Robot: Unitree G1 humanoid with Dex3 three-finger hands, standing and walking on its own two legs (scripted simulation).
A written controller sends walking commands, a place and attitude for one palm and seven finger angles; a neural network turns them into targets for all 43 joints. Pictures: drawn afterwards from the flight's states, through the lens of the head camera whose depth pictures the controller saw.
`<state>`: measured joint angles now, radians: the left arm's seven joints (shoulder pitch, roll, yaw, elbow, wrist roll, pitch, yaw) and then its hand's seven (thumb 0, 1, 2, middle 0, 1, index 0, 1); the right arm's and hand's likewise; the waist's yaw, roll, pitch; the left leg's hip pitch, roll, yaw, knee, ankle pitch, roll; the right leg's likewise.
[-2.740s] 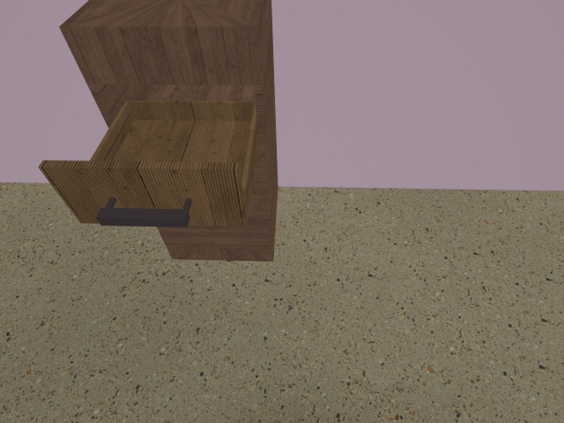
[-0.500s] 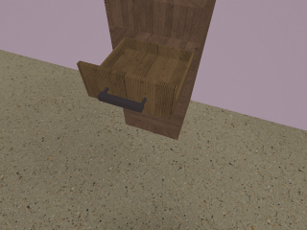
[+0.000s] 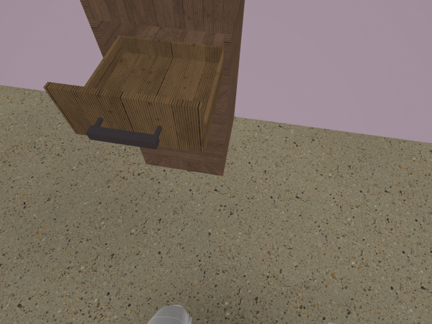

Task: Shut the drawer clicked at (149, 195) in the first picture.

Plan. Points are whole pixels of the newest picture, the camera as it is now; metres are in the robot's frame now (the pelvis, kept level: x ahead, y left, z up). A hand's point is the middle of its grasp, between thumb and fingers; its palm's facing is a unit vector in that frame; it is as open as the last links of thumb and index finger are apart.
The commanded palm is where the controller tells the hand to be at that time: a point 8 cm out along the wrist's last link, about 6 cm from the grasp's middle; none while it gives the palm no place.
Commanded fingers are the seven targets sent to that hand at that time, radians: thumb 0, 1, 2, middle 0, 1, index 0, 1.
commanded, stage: take the last steps up to it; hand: left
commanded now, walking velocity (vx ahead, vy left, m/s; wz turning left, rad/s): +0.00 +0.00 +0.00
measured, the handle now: (126, 131) +0.53 +0.28 -0.06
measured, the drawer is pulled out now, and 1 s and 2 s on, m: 0.30 0.30 0.30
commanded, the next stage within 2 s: come to a stop and stand still in 0.70 s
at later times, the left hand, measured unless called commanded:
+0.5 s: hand (128, 303) +0.16 +0.21 -0.17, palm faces -0.02 -0.97 -0.23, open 7.3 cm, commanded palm none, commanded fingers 0.00 0.90 0.90 -0.20 -0.30 -0.20 -0.30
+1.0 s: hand (137, 259) +0.25 +0.21 -0.18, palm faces +0.03 -0.97 -0.24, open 7.3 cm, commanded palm none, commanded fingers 0.00 0.90 0.90 -0.20 -0.30 -0.20 -0.30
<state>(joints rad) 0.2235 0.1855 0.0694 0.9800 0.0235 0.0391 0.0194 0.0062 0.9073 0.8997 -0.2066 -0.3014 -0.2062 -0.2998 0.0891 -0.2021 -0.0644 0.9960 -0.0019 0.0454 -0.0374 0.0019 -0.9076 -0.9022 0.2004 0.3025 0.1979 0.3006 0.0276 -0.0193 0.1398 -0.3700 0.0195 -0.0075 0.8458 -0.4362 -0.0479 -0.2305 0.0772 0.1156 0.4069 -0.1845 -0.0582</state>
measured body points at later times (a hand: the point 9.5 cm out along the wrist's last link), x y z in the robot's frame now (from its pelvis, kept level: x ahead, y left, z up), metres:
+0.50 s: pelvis +0.06 +0.01 -0.01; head +0.10 +0.00 +0.43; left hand +0.16 +0.26 -0.15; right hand -0.01 -0.21 -0.17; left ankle +0.01 +0.13 -0.72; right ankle +0.06 -0.10 -0.75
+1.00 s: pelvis +0.19 +0.02 -0.01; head +0.23 +0.00 +0.44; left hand +0.25 +0.26 -0.16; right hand +0.19 -0.19 -0.18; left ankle +0.17 +0.16 -0.75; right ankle +0.19 -0.07 -0.75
